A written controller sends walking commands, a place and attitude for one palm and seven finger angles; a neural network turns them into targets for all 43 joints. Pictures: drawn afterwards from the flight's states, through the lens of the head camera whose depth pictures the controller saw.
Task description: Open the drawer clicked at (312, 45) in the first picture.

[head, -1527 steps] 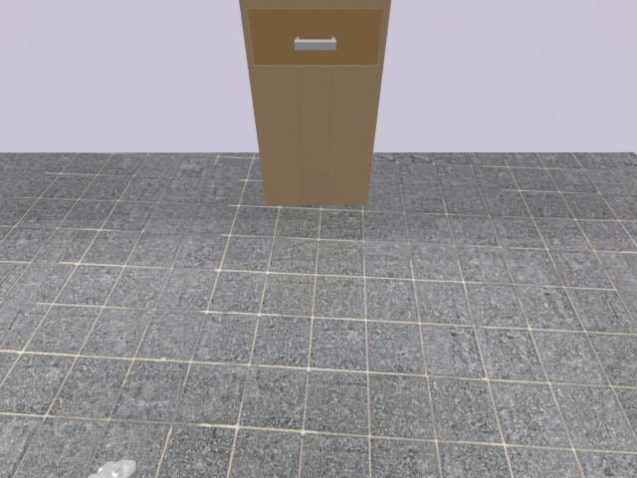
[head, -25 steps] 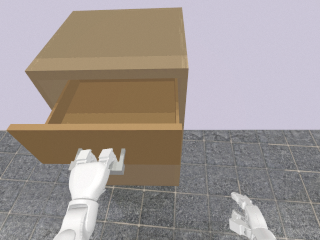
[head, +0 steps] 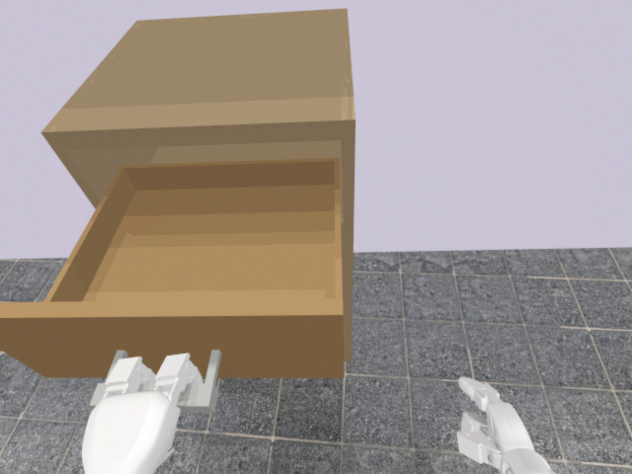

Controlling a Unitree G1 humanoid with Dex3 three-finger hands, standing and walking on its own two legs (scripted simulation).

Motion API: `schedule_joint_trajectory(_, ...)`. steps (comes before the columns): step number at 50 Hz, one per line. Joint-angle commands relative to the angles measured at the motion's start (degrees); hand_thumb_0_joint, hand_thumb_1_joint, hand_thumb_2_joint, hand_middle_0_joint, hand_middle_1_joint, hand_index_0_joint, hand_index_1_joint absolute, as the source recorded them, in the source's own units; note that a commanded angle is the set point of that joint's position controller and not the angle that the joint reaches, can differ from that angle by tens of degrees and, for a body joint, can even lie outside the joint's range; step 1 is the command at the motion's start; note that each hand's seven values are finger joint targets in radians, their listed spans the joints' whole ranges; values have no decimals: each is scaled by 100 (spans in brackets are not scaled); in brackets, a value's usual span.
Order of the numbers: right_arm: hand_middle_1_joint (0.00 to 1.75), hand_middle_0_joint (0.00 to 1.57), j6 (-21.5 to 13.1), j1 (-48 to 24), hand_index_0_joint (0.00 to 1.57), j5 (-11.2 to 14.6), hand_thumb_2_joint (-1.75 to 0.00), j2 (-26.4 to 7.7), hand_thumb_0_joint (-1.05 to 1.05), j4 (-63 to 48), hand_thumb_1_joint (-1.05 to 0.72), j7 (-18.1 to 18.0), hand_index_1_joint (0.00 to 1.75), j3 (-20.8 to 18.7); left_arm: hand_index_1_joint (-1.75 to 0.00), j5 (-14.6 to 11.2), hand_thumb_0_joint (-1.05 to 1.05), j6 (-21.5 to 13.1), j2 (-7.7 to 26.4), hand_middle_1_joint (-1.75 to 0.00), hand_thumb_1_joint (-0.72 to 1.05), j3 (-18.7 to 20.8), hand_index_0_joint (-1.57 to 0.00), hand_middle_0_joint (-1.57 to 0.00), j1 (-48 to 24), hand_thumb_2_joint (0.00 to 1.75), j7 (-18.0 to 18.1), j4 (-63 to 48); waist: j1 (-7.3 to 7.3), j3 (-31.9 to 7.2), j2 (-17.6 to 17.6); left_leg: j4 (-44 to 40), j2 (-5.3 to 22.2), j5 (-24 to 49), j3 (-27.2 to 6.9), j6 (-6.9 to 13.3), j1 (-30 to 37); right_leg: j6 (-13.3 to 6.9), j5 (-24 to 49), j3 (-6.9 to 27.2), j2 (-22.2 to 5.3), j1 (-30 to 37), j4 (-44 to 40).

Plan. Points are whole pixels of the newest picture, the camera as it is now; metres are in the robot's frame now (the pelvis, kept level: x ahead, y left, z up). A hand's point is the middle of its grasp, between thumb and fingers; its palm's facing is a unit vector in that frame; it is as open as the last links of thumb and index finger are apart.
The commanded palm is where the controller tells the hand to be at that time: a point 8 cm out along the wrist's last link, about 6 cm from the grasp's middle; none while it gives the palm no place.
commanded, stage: pull the drawer open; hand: left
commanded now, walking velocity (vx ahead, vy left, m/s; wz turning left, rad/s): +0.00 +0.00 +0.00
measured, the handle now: (161, 378) +0.22 +0.21 +0.03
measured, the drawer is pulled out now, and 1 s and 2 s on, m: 0.30 0.30 0.30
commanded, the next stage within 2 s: open the thumb to release the handle in 0.16 s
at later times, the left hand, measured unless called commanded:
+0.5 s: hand (150, 428) +0.17 +0.21 +0.01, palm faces +0.06 -0.11 -0.99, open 7.1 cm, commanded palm +0.14 +0.21 +0.06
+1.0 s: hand (150, 430) +0.17 +0.21 +0.01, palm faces +0.06 -0.14 -0.99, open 13.7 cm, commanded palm +0.15 +0.21 +0.06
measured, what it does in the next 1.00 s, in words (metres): stands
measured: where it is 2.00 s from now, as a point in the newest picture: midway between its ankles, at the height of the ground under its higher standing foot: outside the picture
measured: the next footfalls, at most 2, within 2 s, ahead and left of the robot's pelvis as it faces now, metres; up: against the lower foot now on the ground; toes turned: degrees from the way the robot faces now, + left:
none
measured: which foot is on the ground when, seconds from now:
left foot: down 0.00-1.00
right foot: down 0.00-1.00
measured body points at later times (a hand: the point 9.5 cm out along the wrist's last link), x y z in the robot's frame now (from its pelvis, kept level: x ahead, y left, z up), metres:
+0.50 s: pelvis -0.01 +0.00 +0.00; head +0.01 -0.04 +0.44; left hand +0.16 +0.22 +0.07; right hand +0.19 -0.22 -0.11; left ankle -0.02 +0.13 -0.70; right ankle -0.01 -0.08 -0.70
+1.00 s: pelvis -0.02 +0.01 +0.00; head +0.00 -0.02 +0.45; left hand +0.16 +0.22 +0.06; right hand +0.21 -0.19 -0.10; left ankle -0.02 +0.13 -0.70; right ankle -0.01 -0.08 -0.70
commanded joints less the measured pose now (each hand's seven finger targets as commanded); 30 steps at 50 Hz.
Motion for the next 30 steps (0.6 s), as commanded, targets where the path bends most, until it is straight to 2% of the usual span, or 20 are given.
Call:
schedule_joint_trajectory(1, 30, 20, -304, -823, 20, -37, -90, -455, 0, -1068, -90, -38, 30, -163, -135, -102, 0, 19, 813, -135, 90, 897, -40, -40, 1173, 90, 463, -1257, 344, -692, -309, -191, -416, 1693, -265, 162, 260, 3, 2631, 476, 2, 620, -693)
schedule_joint_trajectory(5, 30, 20, -287, -781, 20, -50, -90, -461, 0, -1097, -90, -52, 30, -177, -135, -74, 0, 79, 859, -135, 90, 944, -40, -40, 910, 90, 503, -1318, 340, -819, -163, -157, -423, 1524, -283, 161, 243, -22, 2289, 542, -15, 504, -680)
schedule_joint_trajectory(6, 30, 20, -301, -777, 20, -43, -90, -438, 0, -1114, -90, -64, 30, -166, -135, -76, 0, 77, 878, -135, 90, 993, -40, -40, 1064, 90, 526, -1275, 380, -866, -120, -133, -423, 1562, -268, 160, 233, -24, 2363, 531, 0, 549, -651)
schedule_joint_trajectory(8, 30, 20, -284, -765, 20, -43, -90, -467, 0, -1130, -90, -81, 30, -162, -135, -113, 0, 124, 942, -135, 90, 1060, -40, -40, 1032, 90, 540, -1305, 356, -923, -113, -118, -426, 1632, -281, 149, 220, -25, 2568, 582, -20, 612, -648)
schedule_joint_trajectory(10, 30, 20, -286, -764, 20, -21, -90, -444, 0, -1111, -90, -93, 30, -149, -135, -133, 0, 115, 940, -135, 90, 1124, -40, -40, 1212, 90, 555, -1218, 393, -859, -246, -125, -430, 1602, -272, 158, 84, -6, 2722, 539, -24, 720, -593)
schedule_joint_trajectory(12, 30, 20, -275, -756, 20, -25, -90, -460, 0, -1115, -90, -94, 30, -155, -135, -137, 0, 144, 904, -135, 90, 1044, -40, -40, 1097, 90, 543, -1269, 336, -828, -303, -105, -427, 1631, -268, 165, 82, 7, 2804, 536, -35, 663, -588)
schedule_joint_trajectory(13, 30, 20, -199, -775, 20, -68, -90, -559, 0, -907, -90, -174, 30, -158, -135, 22, 0, 273, 828, -135, 90, 792, -40, -40, -784, 90, 557, -1094, -111, -710, -286, -60, -420, 1380, -344, 179, 66, 33, 2458, 475, -42, 221, -611)
schedule_joint_trajectory(14, 30, 20, -254, -702, 20, -98, -90, -510, 0, -987, -90, -234, 30, -235, -134, 41, 0, 262, 926, -134, 83, 989, -40, -40, -857, 87, 614, -1165, 70, -832, -256, -79, -408, 1286, -324, 183, 201, 43, 2184, 523, -57, 259, -703)
schedule_joint_trajectory(15, 30, 20, -281, -662, 20, -61, -90, -478, 0, -948, -90, -270, 30, -223, -134, 57, 0, 277, 943, -134, 76, 1075, -39, -39, -509, 84, 634, -813, 116, -745, -182, -109, -412, 1237, -311, 175, 149, 29, 2101, 403, -40, 323, -698)
schedule_joint_trajectory(16, 30, 20, -318, -676, 20, -62, -90, -471, 0, -968, -90, -277, 30, -199, -133, 60, 0, 292, 914, -133, 69, 1023, -38, -38, -352, 81, 648, -748, 176, -844, -225, -100, -416, 1270, -304, 166, 191, 24, 2126, 440, -30, 310, -685)
schedule_joint_trajectory(18, 30, 20, -290, -690, 20, -12, -90, -478, 0, -961, -90, -336, 30, -212, -131, -78, 0, 372, 898, -131, 55, 1014, -38, -38, -438, 75, 594, -803, 168, -1105, -350, -176, -421, 1378, -292, 186, 243, 43, 2430, 379, -55, 663, -715)
schedule_joint_trajectory(20, 30, 20, -293, -720, 20, 4, -90, -492, 0, -920, -90, -384, 30, -223, -130, -141, 0, 430, 730, -130, 41, 736, -36, -36, -604, 69, 489, -879, 116, -1119, -362, -228, -425, 1372, -280, 199, 284, 86, 2459, 320, -85, 719, -738)
schedule_joint_trajectory(22, 30, 20, -295, -732, 20, 24, -90, -487, 0, -876, -90, -414, 30, -197, -128, -154, 0, 456, 643, -128, 27, 544, -35, -35, -721, 63, 354, -773, 80, -907, -446, -283, -413, 1344, -282, 214, 300, 111, 2340, 253, -96, 649, -835)
schedule_joint_trajectory(23, 30, 20, -294, -745, 20, 25, -90, -493, 0, -892, -90, -432, 30, -183, -127, -182, 0, 472, 688, -127, 20, 578, -35, -35, -654, 60, 296, -755, 115, -974, -467, -310, -410, 1364, -285, 214, 351, 105, 2348, 265, -94, 738, -868)
schedule_joint_trajectory(26, 30, 20, -298, -789, 20, 24, -90, -467, 0, -860, -90, -485, 30, -117, -125, -89, 0, 435, 764, -125, -1, 543, -33, -33, -823, 51, 156, -564, 143, -612, -663, -405, -423, 1087, -277, 224, 226, 140, 1936, 273, -117, 634, -1008)
schedule_joint_trajectory(27, 30, 20, -300, -794, 20, 29, -90, -458, 0, -851, -90, -498, 30, -115, -124, -80, 0, 397, 816, -124, -8, 611, -33, -33, -839, 48, 127, -559, 172, -657, -710, -422, -421, 1100, -277, 227, 240, 137, 1963, 280, -119, 701, -1019)
schedule_joint_trajectory(28, 30, 20, -295, -817, 20, 43, -90, -464, 0, -855, -90, -510, 30, -104, -124, -80, 0, 392, 865, -124, -15, 670, -32, -32, -754, 45, 98, -501, 204, -642, -583, -453, -422, 1111, -270, 210, 258, 113, 1924, 312, -110, 742, -1047)
schedule_joint_trajectory(29, 30, 20, -313, -817, 20, 21, -90, -449, 0, -859, -90, -496, 30, -85, -123, -66, 0, 356, 745, -123, -22, 507, -32, -32, -866, 42, 75, -609, 196, -688, -454, -464, -429, 1109, -269, 215, 319, 112, 1887, 309, -132, 720, -1041)
schedule_joint_trajectory(30, 30, 20, -316, -795, 20, 36, -90, -434, 0, -847, -90, -499, 30, -108, -122, -89, 0, 324, 793, -122, -29, 585, -32, -32, -814, 39, 55, -588, 208, -641, -439, -475, -413, 1121, -268, 213, 367, 101, 1855, 268, -121, 704, -1058)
